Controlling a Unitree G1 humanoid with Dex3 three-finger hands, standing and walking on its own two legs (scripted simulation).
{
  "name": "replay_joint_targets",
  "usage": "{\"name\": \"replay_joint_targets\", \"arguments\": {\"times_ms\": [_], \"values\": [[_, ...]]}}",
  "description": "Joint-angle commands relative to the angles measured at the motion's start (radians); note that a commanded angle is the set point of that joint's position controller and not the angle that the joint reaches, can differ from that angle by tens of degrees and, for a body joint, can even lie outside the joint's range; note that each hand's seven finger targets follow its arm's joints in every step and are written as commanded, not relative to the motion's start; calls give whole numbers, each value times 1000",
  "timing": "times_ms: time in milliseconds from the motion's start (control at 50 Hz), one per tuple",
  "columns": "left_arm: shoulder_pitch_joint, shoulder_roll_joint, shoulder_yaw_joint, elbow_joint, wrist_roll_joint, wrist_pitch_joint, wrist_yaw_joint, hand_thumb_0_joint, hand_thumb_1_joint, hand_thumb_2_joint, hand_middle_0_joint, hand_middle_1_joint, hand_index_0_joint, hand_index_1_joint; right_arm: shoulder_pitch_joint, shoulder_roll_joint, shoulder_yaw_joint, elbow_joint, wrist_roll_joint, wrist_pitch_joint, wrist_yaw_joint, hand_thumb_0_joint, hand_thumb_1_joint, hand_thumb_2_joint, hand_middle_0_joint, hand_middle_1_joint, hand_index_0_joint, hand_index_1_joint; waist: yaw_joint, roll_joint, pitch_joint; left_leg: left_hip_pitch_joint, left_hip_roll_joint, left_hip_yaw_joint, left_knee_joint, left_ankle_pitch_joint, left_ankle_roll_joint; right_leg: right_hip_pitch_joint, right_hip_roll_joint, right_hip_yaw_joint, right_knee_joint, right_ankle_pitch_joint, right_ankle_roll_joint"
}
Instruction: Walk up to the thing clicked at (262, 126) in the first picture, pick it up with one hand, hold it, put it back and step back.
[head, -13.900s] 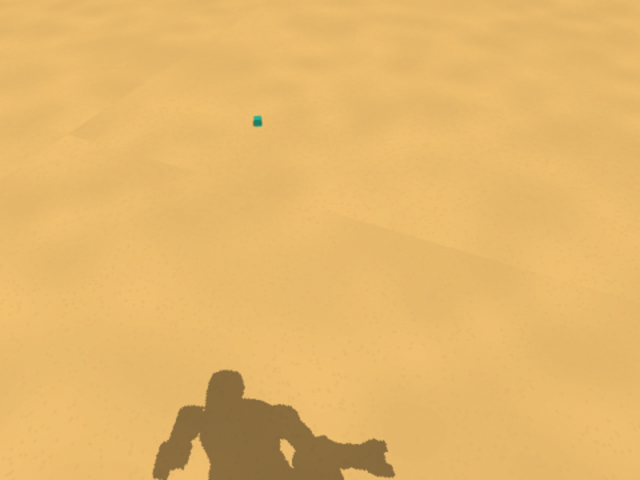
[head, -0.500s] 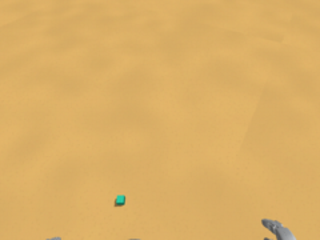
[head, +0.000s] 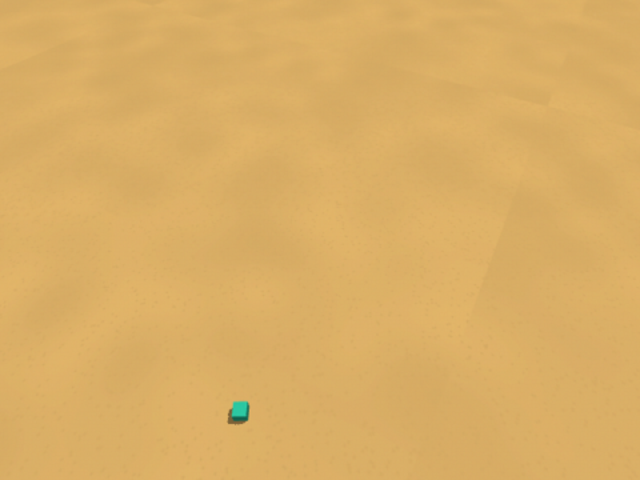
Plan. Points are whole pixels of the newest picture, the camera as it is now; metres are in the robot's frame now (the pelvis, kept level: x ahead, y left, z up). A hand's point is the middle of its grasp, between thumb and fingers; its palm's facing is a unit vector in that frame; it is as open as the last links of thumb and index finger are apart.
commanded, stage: walk up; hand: left
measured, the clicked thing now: (240, 411) +0.44 +0.25 -0.76
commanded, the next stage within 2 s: none
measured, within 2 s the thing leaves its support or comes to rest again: neither
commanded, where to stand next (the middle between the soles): +0.04 +0.02 m, yaw +0 degrees
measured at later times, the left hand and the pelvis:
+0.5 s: hand out of the picture +0.07 +0.26 -0.15, palm faces -0.01 -0.92 -0.38, open 7.4 cm; pelvis +0.01 -0.01 +0.00, yaw +1 degrees
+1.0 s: hand out of the picture +0.08 +0.34 -0.18, palm faces -0.02 -0.90 -0.44, open 7.4 cm; pelvis -0.02 +0.05 -0.03, yaw +2 degrees
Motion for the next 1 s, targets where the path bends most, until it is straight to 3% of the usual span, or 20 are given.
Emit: {"name": "replay_joint_targets", "arguments": {"times_ms": [0,240,480,600,620,640,680,700,740,760,780,820,840,860,880,900,920,940,960,980], "values": [[-30,226,55,-56,-4,-22,11,0,900,900,-200,-300,-200,-300,-62,-217,-50,-67,-6,-29,-13,0,-900,-900,200,300,200,300,1,38,-89,23,135,-173,-131,-121,18,-31,-87,95,-90,-18,-59],[-31,224,57,-45,3,-27,13,0,900,900,-200,-300,-200,-300,-47,-217,-50,-51,-4,-30,-15,0,-900,-900,200,300,200,300,-9,14,-97,26,127,-166,-110,-84,14,-41,-98,102,-111,6,-62],[-37,224,57,-47,-3,-27,15,0,900,900,-200,-300,-200,-300,-40,-212,-47,-41,-1,-31,-18,0,-900,-900,200,300,200,300,-7,-6,-113,73,121,-145,-70,94,9,-45,-111,104,-107,95,-59],[-53,231,58,-50,0,-23,17,0,900,900,-200,-300,-200,-300,-44,-219,-49,-40,-1,-27,-19,0,-900,-900,200,300,200,300,-9,-12,-125,70,121,-136,-62,120,10,-23,-112,101,-99,126,-57],[-12,300,83,-43,-20,-15,42,0,900,900,-200,-300,-200,-300,-63,-279,-76,-64,-22,-1,-7,0,-900,-900,200,300,200,300,5,55,-46,24,99,-116,31,308,7,-63,-145,109,-10,345,-66],[0,299,87,-52,-27,-11,52,0,900,900,-200,-300,-200,-300,-44,-251,-73,-78,-16,10,-5,0,-900,-900,200,300,200,300,-1,21,-77,19,89,-101,75,333,12,-43,-162,116,20,403,-84],[5,307,96,-73,-24,-8,61,0,900,900,-200,-300,-200,-300,-31,-238,-78,-98,-15,19,0,0,-900,-900,200,300,200,300,4,-33,-106,7,66,-68,153,236,17,-35,-214,150,30,437,-131],[-2,315,99,-89,-22,-6,65,0,900,900,-200,-300,-200,-300,-29,-232,-81,-112,-17,25,4,0,-900,-900,200,300,200,300,9,-63,-114,-4,47,-53,223,131,8,-50,-255,181,26,474,-167],[-19,337,113,-126,-3,-4,72,0,900,900,-200,-300,-200,-300,-34,-222,-87,-157,-27,46,17,0,-900,-900,200,300,200,300,22,-175,-85,-128,1,-75,450,-308,-7,-63,-394,292,-21,563,-277],[-5,351,120,-141,8,-7,77,0,900,900,-200,-300,-200,-300,-21,-226,-91,-177,-32,55,19,0,-900,-900,200,300,200,300,24,-176,-75,-175,23,-116,552,-376,-11,-75,-444,327,-11,602,-323],[-12,357,123,-154,9,-8,81,0,900,900,-200,-300,-200,-300,-12,-243,-99,-192,-35,62,23,0,-900,-900,200,300,200,300,16,-152,-63,-187,27,-143,635,-392,-15,-116,-446,314,0,597,-331],[-63,341,119,-184,19,-12,79,0,900,900,-200,-300,-200,-300,39,-240,-105,-194,-22,57,25,0,-900,-900,200,300,200,300,-22,-155,-82,-178,29,-141,622,-392,-13,-112,-367,221,51,528,-291],[-60,327,113,-191,28,-14,72,0,900,900,-200,-300,-200,-300,49,-233,-108,-193,-16,47,23,0,-900,-900,200,300,200,300,-23,-167,-118,-159,30,-109,547,-388,-14,-81,-318,172,79,479,-259],[-78,298,102,-204,39,-16,60,0,900,900,-200,-300,-200,-300,74,-212,-102,-182,-8,30,18,0,-900,-900,200,300,200,300,-32,-198,-163,-117,54,-76,371,-379,-12,-44,-267,136,108,373,-216],[-106,264,92,-224,44,-14,43,0,900,900,-200,-300,-200,-300,116,-193,-93,-153,-2,6,10,0,-900,-900,200,300,200,300,-42,-188,-198,-27,37,-46,155,-305,-13,-51,-203,88,172,197,-165],[-115,228,77,-230,41,5,25,0,900,900,-200,-300,-200,-300,191,-189,-94,-115,0,-27,-2,0,-900,-900,200,300,200,300,-76,-109,-209,112,0,16,-74,-134,-38,-95,-119,25,310,26,-127],[-75,189,75,-236,42,27,11,0,900,900,-200,-300,-200,-300,264,-251,-118,-94,-18,-53,-21,0,-900,-900,200,300,200,300,-93,39,-186,254,88,-146,-131,-34,-44,-264,-50,12,538,-213,-82],[-46,152,71,-268,38,41,7,0,900,900,-200,-300,-200,-300,307,-380,-142,-108,-45,-75,-45,0,-900,-900,200,300,200,300,-80,202,-137,315,285,-507,-102,135,0,-523,71,126,681,-436,-46],[3,210,91,-255,36,66,8,0,900,900,-200,-300,-200,-300,267,-434,-150,-142,-40,-86,-68,0,-900,-900,200,300,200,300,-39,63,-137,236,415,-601,-67,224,83,-509,42,236,694,-370,-52],[-21,275,106,-248,42,78,7,0,900,900,-200,-300,-200,-300,205,-496,-162,-156,-13,-86,-80,0,-900,-900,200,300,200,300,-45,69,-115,122,490,-693,-116,50,211,-466,-13,245,714,-350,-48]]}}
